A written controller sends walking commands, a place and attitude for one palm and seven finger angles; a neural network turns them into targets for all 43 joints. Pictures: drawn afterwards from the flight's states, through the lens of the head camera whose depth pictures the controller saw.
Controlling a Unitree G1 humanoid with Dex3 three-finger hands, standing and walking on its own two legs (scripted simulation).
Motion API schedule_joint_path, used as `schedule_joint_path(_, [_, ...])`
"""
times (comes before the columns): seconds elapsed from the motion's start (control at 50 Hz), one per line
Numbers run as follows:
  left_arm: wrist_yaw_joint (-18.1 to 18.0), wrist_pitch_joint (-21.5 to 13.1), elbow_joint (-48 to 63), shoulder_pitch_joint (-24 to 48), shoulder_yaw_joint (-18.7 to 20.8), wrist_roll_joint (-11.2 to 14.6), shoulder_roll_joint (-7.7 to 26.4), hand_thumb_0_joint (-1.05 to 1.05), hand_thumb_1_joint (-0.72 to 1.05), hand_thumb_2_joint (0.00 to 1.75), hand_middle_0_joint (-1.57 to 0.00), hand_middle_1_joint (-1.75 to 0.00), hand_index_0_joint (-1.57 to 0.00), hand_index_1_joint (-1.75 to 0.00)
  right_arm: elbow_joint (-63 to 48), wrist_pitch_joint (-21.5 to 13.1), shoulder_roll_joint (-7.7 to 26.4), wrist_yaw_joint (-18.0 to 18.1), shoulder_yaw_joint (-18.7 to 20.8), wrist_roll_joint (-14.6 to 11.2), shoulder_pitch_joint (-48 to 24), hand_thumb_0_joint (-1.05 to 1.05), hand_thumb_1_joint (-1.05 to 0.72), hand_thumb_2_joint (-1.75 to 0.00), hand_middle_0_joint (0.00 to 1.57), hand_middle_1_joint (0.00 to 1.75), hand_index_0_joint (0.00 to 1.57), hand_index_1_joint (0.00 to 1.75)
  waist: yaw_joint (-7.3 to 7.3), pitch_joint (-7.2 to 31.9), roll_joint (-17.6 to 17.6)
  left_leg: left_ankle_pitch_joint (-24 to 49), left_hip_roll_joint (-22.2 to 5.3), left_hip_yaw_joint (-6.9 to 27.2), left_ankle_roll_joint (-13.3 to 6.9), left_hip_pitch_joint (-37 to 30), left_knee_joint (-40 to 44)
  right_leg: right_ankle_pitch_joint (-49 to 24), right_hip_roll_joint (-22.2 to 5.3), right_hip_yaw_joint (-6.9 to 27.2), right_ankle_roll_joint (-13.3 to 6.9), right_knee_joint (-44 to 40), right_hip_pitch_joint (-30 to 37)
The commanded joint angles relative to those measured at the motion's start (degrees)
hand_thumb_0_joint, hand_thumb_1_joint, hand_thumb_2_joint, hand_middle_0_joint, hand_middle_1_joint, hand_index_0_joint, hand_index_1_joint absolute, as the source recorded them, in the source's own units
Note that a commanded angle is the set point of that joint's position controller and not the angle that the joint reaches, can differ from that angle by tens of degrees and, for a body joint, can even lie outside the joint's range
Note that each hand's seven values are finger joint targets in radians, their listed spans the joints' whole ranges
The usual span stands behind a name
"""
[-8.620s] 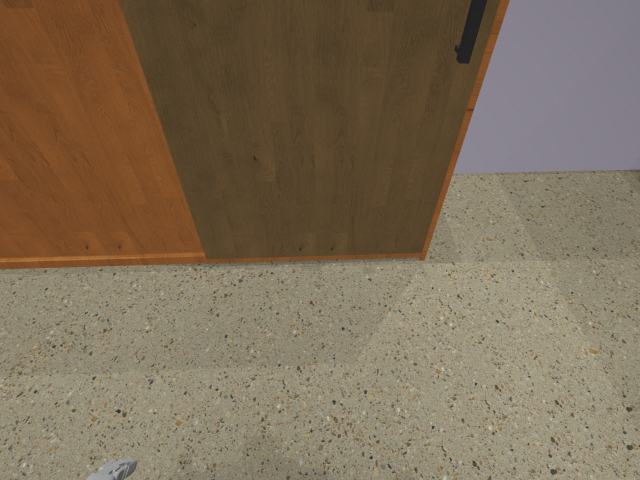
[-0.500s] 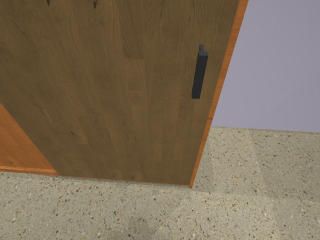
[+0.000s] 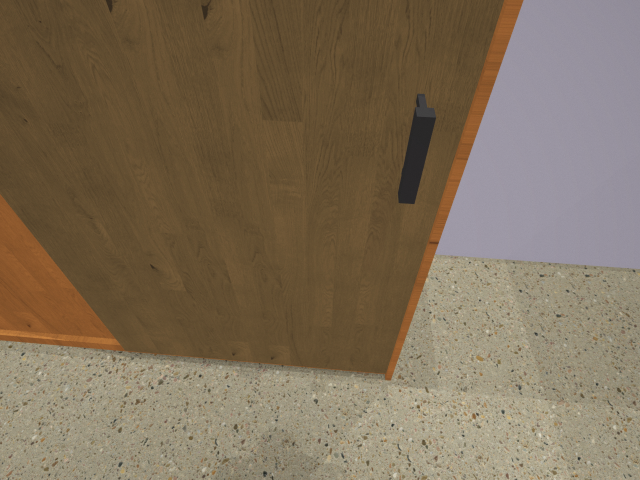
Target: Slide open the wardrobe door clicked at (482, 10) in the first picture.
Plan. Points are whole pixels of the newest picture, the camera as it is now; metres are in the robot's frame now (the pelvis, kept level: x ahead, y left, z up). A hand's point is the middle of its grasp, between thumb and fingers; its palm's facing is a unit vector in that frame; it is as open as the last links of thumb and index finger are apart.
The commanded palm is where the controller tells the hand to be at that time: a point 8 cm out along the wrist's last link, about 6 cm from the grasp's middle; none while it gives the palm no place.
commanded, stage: look again from close up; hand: right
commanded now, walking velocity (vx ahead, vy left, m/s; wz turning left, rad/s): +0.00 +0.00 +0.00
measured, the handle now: (413, 150) +0.54 -0.10 +0.14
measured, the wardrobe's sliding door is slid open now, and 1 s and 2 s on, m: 0.00 0.00 0.00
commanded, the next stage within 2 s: none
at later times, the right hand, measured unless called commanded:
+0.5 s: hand out of the picture +0.04 -0.21 -0.17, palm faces -0.03 +0.97 -0.26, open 7.3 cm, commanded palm none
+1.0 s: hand out of the picture +0.05 -0.21 -0.17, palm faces -0.03 +0.97 -0.26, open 7.3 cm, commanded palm none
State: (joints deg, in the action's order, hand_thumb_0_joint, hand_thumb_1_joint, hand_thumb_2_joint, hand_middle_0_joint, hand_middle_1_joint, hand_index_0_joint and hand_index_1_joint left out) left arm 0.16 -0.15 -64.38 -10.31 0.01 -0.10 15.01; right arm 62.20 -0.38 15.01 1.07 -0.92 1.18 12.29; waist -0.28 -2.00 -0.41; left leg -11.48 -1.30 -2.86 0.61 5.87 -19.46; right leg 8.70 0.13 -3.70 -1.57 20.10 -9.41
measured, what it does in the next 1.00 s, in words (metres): stands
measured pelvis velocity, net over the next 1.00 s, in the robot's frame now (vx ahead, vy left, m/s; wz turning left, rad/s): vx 0.02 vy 0.00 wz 0.01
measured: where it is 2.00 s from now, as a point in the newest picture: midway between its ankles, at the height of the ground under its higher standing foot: outside the picture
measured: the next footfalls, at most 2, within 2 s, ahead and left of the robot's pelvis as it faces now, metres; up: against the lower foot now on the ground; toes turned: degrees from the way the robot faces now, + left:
none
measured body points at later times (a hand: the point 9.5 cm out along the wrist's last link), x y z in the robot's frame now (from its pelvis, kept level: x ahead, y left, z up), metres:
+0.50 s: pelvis +0.01 +0.00 +0.00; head +0.02 +0.00 +0.45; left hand +0.06 +0.27 -0.15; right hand +0.04 -0.26 -0.15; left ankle -0.01 +0.12 -0.75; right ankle +0.03 -0.10 -0.75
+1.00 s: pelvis +0.02 +0.00 +0.00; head +0.02 +0.00 +0.45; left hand +0.06 +0.27 -0.15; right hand +0.05 -0.26 -0.15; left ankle -0.01 +0.12 -0.75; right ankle +0.03 -0.10 -0.75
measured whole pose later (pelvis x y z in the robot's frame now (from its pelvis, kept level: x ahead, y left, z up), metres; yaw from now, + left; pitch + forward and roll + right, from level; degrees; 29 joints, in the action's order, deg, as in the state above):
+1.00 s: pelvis +0.02 +0.00 +0.00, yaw +0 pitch -2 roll +0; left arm -0.3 -0.5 -64.9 -10.7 -0.3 -0.2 14.3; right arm 63.2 -0.4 14.6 1.1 -0.5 1.1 12.9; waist 0.0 -1.9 -0.8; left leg -12.2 -1.1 -2.4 0.5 4.2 -18.1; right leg 9.8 -0.1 -4.1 -1.3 19.1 -7.8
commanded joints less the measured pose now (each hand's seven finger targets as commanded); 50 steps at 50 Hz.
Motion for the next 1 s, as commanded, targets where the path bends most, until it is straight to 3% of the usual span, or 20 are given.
schedule_joint_path(0.0, [-0.6,-1.2,2.7,0.4,1.5,-0.2,9.5,0.00,0.90,0.90,-0.20,-0.30,-0.20,-0.30,-2.6,-1.3,9.4,0.7,1.8,-0.2,0.5,0.00,-0.90,-0.90,0.20,0.30,0.20,0.30,0.07,0.8,0.0,3.4,-6.4,5.7,-1.3,2.4,4.0,-2.9,-7.2,7.3,0.5,-4.1,0.7])
schedule_joint_path(0.46, [-0.9,-1.3,2.2,0.1,1.2,-0.2,8.9,0.00,0.90,0.90,-0.20,-0.30,-0.20,-0.30,-1.9,-1.4,8.8,0.8,1.8,-0.2,1.6,0.00,-0.90,-0.90,0.20,0.30,0.20,0.30,0.25,1.5,-0.2,7.3,-6.4,5.6,-1.3,1.0,4.2,-7.0,-7.5,6.8,0.4,-3.5,2.4])
schedule_joint_path(0.74, [-1.0,-1.3,2.1,0.1,1.2,-0.3,9.0,0.00,0.90,0.90,-0.20,-0.30,-0.20,-0.30,-1.4,-1.2,8.3,0.7,1.9,-0.3,1.6,0.00,-0.90,-0.90,0.20,0.30,0.20,0.30,0.23,0.0,0.1,5.2,-6.2,5.8,-1.2,1.9,4.6,-5.0,-7.5,6.6,0.5,-4.5,2.2])
schedule_joint_path(0.98, [-1.1,-1.5,2.1,-0.2,1.3,-0.3,8.9,0.00,0.90,0.90,-0.20,-0.30,-0.20,-0.30,-1.5,-1.3,8.6,0.7,2.0,-0.2,1.6,0.00,-0.90,-0.90,0.20,0.30,0.20,0.30,0.33,0.9,0.7,6.7,-6.4,5.5,-1.2,1.2,4.2,-6.9,-7.6,6.5,0.4,-4.0,2.6])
